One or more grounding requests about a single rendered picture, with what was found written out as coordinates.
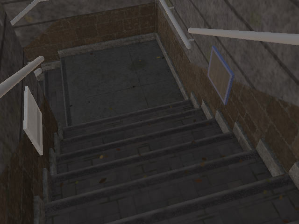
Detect stairs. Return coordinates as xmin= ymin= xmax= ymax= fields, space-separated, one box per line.
xmin=38 ymin=67 xmax=66 ymax=128
xmin=44 ymin=99 xmax=299 ymax=224

